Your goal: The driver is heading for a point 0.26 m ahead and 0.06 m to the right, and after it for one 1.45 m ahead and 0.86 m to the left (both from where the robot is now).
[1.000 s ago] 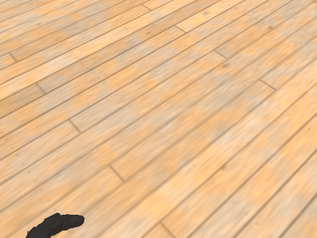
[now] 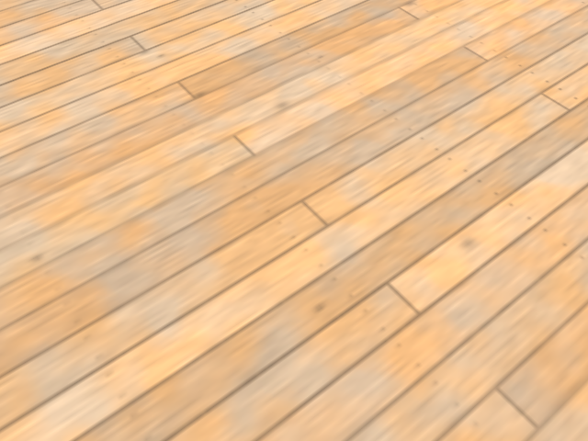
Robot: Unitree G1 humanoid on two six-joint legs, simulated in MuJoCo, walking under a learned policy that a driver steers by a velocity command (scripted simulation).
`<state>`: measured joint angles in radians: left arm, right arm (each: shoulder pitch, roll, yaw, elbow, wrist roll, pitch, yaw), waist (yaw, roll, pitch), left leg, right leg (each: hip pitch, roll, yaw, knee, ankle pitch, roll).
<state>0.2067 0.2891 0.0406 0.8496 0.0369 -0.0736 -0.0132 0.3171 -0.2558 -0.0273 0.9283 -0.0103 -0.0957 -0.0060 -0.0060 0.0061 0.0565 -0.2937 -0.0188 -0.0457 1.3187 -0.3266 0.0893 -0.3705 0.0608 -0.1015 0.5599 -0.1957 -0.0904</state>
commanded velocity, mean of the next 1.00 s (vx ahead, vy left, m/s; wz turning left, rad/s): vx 0.17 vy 0.00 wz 0.73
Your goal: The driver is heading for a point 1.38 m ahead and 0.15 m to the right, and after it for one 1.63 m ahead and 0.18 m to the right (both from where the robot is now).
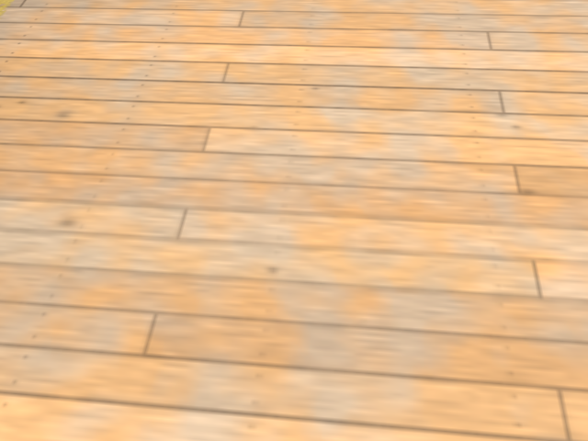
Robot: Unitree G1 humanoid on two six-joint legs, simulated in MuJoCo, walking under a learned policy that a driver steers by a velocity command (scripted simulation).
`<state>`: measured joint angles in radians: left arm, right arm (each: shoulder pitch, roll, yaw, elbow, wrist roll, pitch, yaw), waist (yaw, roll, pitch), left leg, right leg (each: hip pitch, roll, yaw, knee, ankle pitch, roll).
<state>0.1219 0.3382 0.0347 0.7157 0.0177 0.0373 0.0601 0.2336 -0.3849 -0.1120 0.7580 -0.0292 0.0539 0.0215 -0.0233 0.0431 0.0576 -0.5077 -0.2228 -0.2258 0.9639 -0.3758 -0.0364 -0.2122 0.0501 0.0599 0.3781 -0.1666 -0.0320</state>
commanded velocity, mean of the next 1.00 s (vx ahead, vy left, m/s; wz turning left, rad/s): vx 0.05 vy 0.00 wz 0.29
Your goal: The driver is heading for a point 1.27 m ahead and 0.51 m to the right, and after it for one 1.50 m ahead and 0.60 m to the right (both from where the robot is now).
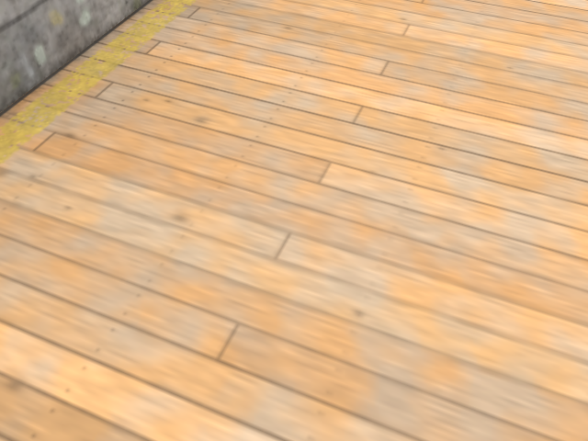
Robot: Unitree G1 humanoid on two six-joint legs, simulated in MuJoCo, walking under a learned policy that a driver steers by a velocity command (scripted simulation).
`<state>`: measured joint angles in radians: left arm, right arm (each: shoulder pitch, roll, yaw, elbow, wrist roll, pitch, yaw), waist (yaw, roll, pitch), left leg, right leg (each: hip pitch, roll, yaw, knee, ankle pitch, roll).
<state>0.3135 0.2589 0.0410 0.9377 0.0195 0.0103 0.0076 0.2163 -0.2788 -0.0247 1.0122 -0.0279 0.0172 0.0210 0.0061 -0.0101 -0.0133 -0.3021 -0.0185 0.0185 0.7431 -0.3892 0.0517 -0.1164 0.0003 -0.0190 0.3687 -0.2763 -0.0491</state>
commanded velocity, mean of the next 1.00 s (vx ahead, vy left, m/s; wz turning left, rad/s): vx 0.88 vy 0.00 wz -0.67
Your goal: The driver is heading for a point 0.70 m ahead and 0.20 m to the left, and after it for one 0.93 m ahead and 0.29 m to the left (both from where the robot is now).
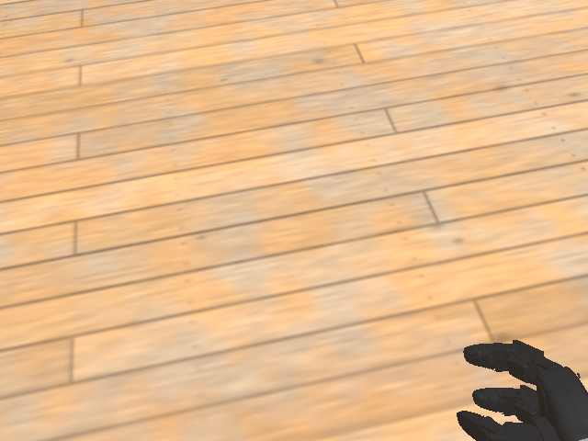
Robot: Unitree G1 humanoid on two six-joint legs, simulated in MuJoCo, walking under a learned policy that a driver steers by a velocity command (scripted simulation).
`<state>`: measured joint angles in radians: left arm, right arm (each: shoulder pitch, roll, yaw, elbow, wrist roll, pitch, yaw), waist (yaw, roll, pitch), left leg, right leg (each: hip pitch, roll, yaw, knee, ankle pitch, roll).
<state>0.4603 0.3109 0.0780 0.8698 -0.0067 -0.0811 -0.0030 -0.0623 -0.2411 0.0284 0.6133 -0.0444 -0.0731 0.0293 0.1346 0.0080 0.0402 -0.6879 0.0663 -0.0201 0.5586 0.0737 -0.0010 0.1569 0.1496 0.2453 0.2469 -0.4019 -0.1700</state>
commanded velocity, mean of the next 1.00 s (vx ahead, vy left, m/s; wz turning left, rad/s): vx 0.98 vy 0.00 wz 0.41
